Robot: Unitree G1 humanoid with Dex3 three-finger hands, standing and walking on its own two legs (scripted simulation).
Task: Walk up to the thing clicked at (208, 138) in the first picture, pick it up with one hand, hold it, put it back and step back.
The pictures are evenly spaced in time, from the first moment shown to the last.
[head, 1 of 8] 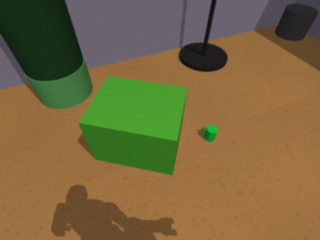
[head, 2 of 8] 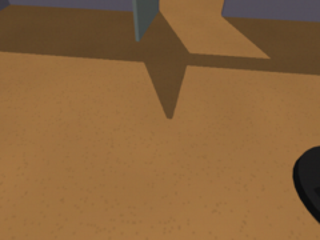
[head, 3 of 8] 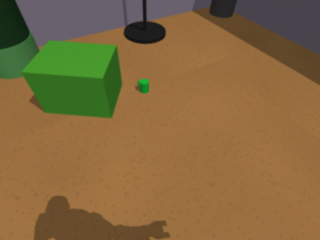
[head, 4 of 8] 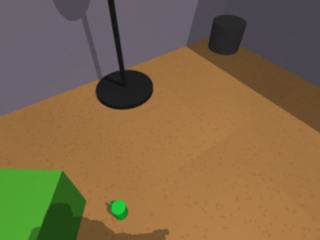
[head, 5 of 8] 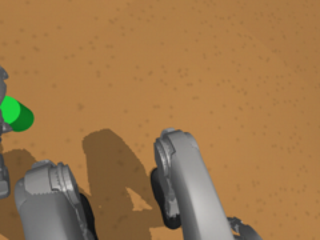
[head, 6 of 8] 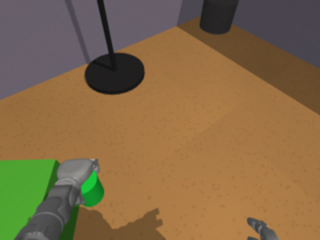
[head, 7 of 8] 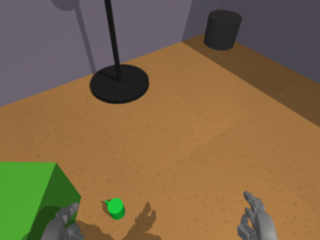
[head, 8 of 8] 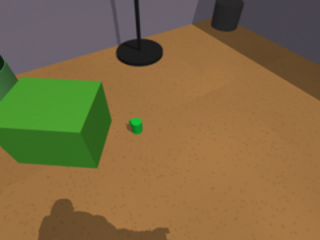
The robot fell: no
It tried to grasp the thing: yes
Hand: left
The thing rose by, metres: 0.62
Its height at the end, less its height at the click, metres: +0.00
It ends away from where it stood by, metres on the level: 0.02
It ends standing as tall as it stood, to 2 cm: yes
